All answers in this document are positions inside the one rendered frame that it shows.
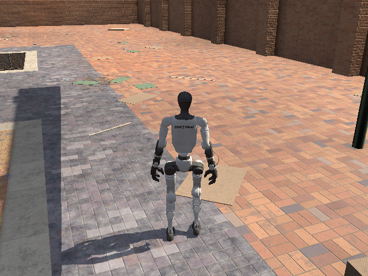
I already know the right robot shin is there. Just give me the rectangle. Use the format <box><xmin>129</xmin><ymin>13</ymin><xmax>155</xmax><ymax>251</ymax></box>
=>
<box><xmin>193</xmin><ymin>188</ymin><xmax>201</xmax><ymax>228</ymax></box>

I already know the robot left upper arm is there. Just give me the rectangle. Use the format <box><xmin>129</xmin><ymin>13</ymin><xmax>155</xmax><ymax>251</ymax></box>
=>
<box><xmin>158</xmin><ymin>116</ymin><xmax>173</xmax><ymax>148</ymax></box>

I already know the robot right thigh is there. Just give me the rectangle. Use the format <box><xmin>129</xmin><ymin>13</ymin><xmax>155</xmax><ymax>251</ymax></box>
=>
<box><xmin>191</xmin><ymin>160</ymin><xmax>204</xmax><ymax>198</ymax></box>

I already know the right robot forearm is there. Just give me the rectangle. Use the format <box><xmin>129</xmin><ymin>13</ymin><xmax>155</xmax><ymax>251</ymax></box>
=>
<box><xmin>205</xmin><ymin>141</ymin><xmax>216</xmax><ymax>170</ymax></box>

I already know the right robot hand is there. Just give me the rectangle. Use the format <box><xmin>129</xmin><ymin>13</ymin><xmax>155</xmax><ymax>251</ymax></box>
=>
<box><xmin>204</xmin><ymin>168</ymin><xmax>217</xmax><ymax>185</ymax></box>

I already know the left robot hand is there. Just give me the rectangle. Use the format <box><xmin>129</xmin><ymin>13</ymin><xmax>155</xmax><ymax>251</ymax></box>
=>
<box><xmin>151</xmin><ymin>166</ymin><xmax>164</xmax><ymax>182</ymax></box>

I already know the left robot forearm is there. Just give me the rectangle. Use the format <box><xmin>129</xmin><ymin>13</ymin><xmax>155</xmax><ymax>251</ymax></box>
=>
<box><xmin>152</xmin><ymin>140</ymin><xmax>163</xmax><ymax>167</ymax></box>

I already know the robot right upper arm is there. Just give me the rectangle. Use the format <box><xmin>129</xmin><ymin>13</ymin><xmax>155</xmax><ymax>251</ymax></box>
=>
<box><xmin>197</xmin><ymin>117</ymin><xmax>210</xmax><ymax>150</ymax></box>

